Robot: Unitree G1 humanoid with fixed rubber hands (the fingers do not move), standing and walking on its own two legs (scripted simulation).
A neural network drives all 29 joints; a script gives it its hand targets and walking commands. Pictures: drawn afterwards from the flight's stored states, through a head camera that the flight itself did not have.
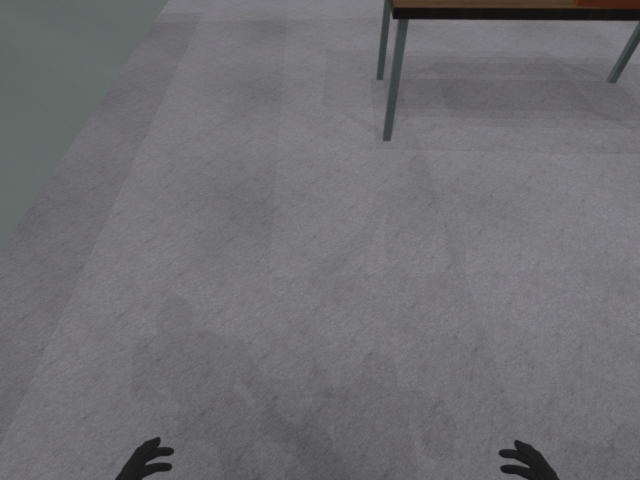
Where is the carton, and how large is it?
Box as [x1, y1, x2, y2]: [573, 0, 639, 9]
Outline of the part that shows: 573,0 576,5 639,9 639,0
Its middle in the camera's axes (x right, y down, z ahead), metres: +1.19 -1.06 +1.53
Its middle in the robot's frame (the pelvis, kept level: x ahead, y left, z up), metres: +1.89 -1.13 +0.03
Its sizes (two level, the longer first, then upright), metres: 0.253 0.194 0.251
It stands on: a table, 0.66 m high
